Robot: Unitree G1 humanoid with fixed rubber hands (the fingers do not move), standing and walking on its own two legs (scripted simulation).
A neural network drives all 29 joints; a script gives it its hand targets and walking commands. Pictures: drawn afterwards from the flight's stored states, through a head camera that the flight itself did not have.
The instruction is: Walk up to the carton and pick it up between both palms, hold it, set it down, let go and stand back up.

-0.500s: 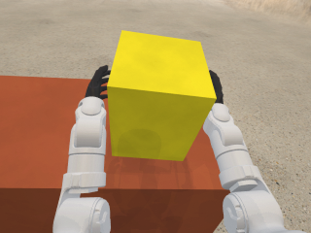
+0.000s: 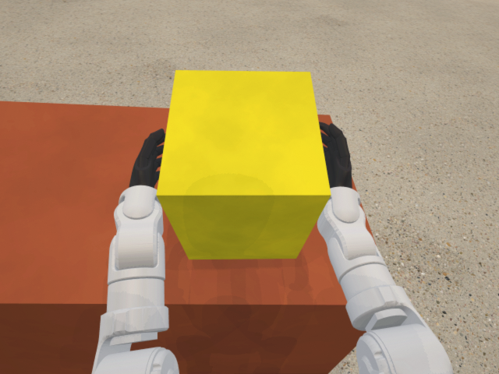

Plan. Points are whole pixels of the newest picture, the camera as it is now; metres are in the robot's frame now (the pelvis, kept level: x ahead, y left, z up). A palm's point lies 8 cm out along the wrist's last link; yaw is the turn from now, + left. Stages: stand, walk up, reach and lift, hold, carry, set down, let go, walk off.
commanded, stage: set down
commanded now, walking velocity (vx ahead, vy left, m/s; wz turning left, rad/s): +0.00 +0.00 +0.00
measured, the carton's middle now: (243, 175) +0.41 +0.04 +0.12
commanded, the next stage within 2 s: none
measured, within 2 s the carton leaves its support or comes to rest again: neither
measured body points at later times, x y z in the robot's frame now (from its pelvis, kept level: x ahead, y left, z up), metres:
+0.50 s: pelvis +0.00 +0.00 +0.00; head +0.01 +0.02 +0.45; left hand +0.38 +0.16 +0.12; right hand +0.40 -0.13 +0.13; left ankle +0.03 +0.14 -0.75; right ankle +0.00 -0.11 -0.75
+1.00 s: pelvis +0.01 -0.01 +0.00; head +0.02 +0.02 +0.45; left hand +0.39 +0.15 +0.08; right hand +0.41 -0.14 +0.11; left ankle +0.03 +0.14 -0.75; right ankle +0.00 -0.11 -0.75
